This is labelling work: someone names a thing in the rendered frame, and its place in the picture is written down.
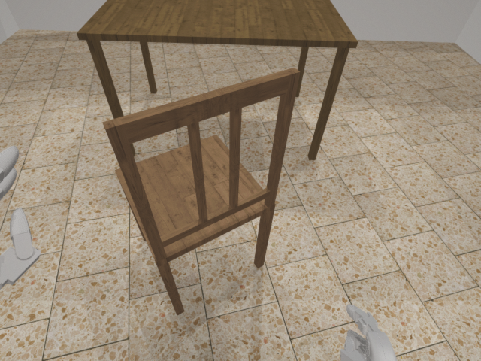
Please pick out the chair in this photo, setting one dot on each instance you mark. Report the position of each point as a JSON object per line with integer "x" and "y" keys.
{"x": 186, "y": 197}

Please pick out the left robot hand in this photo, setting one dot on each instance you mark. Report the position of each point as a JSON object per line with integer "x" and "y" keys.
{"x": 15, "y": 262}

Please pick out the table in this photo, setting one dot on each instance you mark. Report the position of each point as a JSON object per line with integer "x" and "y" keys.
{"x": 293, "y": 23}

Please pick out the right robot hand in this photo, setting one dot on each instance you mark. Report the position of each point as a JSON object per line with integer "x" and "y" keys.
{"x": 376, "y": 347}

